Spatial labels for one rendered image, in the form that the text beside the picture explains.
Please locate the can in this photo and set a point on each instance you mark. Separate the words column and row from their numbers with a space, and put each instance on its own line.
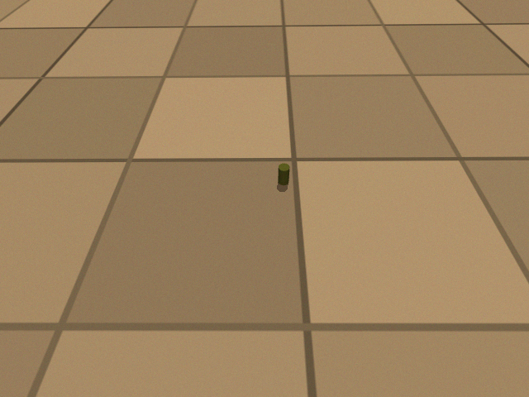
column 283, row 174

